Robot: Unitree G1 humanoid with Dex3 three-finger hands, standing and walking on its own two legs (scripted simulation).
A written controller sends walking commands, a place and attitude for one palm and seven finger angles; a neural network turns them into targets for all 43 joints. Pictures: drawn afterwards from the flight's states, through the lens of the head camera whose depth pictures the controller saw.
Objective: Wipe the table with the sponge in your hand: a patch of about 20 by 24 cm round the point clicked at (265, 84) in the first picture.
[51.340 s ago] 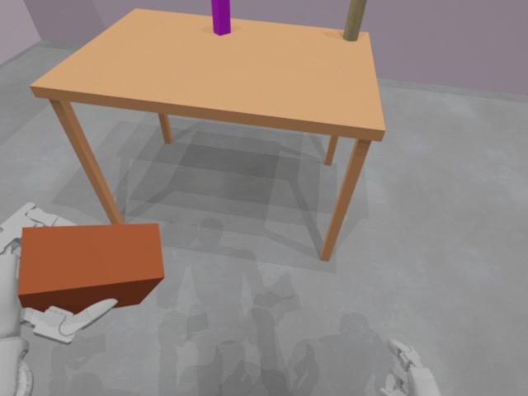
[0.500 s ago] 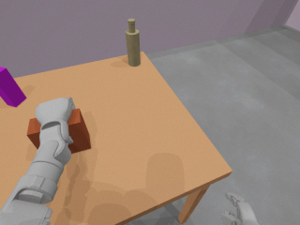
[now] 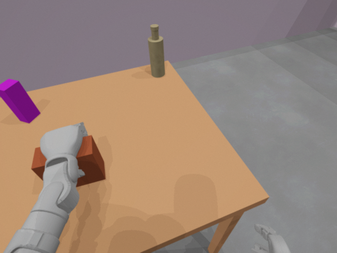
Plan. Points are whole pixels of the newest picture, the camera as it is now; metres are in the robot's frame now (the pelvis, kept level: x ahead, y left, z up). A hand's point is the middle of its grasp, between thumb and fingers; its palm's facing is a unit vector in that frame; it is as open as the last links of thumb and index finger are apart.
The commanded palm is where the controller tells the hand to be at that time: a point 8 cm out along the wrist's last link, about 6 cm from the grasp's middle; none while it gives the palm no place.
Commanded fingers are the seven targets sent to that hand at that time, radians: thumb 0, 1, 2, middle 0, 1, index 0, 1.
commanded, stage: wipe back along the first lane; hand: left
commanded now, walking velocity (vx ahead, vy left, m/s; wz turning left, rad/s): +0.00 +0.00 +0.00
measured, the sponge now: (75, 168) +0.31 +0.30 +0.00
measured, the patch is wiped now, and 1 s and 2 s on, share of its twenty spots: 1.00 1.00 1.00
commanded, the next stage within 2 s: lift the sponge slowly off the table in 1.32 s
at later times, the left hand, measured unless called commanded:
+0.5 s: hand (73, 171) +0.27 +0.26 +0.06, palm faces +0.02 -0.08 -1.00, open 10.4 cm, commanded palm +0.23 +0.25 +0.10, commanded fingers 0.00 0.10 1.30 -1.20 -1.60 -1.20 -1.60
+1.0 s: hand (74, 194) +0.21 +0.24 +0.06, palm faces +0.05 -0.10 -0.99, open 10.4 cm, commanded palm +0.18 +0.23 +0.09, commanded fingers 0.00 0.10 1.30 -1.20 -1.60 -1.20 -1.60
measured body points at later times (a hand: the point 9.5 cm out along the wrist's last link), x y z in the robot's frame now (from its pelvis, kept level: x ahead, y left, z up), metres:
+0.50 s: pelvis -0.01 -0.03 +0.00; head -0.02 -0.06 +0.45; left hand +0.26 +0.26 +0.12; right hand +0.20 -0.26 -0.09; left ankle -0.04 +0.05 -0.74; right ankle -0.02 -0.13 -0.74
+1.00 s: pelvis -0.02 -0.03 +0.00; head -0.04 -0.07 +0.45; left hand +0.21 +0.24 +0.12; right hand +0.22 -0.25 -0.08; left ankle -0.04 +0.05 -0.74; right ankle -0.02 -0.13 -0.74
